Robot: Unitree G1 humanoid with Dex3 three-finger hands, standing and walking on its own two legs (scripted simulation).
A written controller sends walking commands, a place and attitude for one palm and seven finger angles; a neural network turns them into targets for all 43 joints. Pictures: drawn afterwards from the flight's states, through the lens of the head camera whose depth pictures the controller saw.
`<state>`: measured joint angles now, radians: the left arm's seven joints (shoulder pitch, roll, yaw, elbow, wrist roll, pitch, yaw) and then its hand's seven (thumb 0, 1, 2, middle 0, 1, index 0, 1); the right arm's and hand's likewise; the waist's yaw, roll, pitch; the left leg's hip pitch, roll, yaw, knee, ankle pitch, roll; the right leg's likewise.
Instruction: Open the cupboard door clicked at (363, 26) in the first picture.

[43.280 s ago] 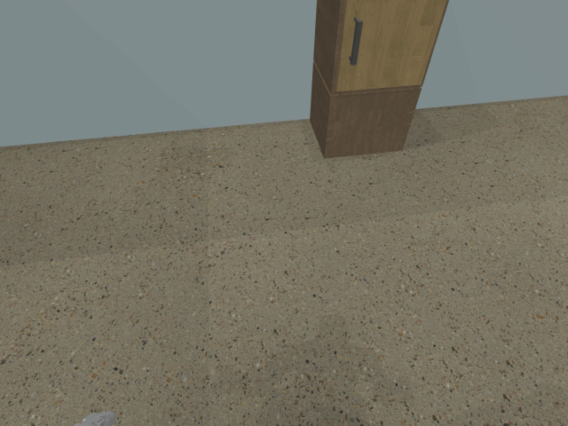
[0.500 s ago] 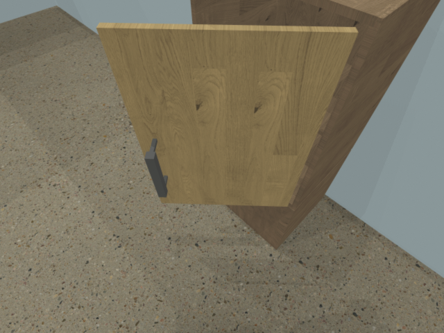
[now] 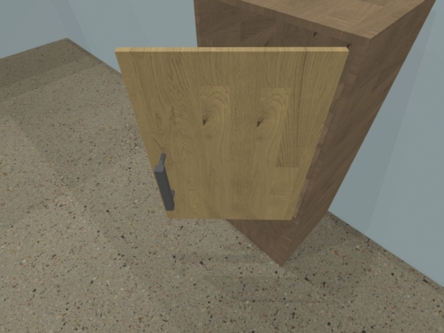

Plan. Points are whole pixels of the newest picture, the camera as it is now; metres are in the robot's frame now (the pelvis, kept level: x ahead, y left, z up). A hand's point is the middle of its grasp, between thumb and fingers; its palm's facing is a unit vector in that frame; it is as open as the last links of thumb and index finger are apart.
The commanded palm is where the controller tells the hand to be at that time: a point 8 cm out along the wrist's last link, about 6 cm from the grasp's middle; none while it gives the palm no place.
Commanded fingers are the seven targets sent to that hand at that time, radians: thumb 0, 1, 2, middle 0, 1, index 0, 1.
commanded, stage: come to a stop and stand still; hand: left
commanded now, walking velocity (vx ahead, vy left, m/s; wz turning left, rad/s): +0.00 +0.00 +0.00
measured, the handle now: (166, 183) +0.51 +0.18 -0.10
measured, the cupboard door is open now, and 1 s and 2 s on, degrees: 43 43 43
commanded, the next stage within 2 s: look again from close up in 0.52 s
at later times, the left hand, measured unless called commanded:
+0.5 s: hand out of the picture +0.02 +0.19 -0.16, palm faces +0.02 -0.97 -0.23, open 7.3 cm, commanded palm none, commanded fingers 0.00 0.90 0.90 -0.20 -0.30 -0.20 -0.30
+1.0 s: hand out of the picture +0.05 +0.17 -0.16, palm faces +0.01 -0.97 -0.23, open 7.3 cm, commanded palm none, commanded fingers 0.00 0.90 0.90 -0.20 -0.30 -0.20 -0.30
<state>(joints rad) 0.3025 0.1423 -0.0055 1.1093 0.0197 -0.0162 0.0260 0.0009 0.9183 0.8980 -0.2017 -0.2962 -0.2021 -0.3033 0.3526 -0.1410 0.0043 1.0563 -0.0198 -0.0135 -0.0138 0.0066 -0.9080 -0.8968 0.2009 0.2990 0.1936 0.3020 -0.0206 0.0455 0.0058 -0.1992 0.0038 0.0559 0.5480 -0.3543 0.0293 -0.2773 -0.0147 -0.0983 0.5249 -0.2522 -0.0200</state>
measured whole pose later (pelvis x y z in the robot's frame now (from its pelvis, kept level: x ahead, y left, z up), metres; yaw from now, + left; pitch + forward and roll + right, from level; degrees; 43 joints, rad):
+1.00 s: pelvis +0.02 -0.01 +0.01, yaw +0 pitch -1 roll +1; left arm 0.22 0.16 0.00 1.12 0.02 -0.02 0.02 0.00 0.91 0.90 -0.20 -0.30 -0.20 -0.30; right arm 0.24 -0.17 0.01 1.14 -0.02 -0.03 -0.03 0.00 -0.90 -0.90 0.20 0.30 0.20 0.30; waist 0.01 0.03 0.06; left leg -0.06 -0.02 0.06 0.38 -0.30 0.02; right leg -0.20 -0.03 -0.09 0.47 -0.26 -0.02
